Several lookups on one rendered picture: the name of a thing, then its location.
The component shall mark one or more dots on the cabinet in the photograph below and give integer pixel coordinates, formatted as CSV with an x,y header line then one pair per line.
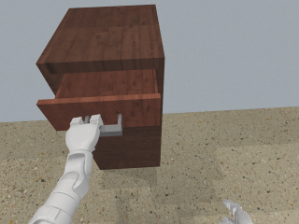
x,y
105,39

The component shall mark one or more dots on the left robot forearm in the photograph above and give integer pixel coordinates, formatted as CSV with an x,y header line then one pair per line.
x,y
64,200

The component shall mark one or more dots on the robot right hand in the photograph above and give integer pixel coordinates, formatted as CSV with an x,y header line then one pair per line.
x,y
241,217

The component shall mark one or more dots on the handle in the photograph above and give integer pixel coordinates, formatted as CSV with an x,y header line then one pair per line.
x,y
109,130

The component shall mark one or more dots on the drawer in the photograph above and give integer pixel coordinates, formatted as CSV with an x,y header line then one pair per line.
x,y
131,93

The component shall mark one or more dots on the robot left hand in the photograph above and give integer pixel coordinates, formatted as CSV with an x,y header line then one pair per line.
x,y
83,136

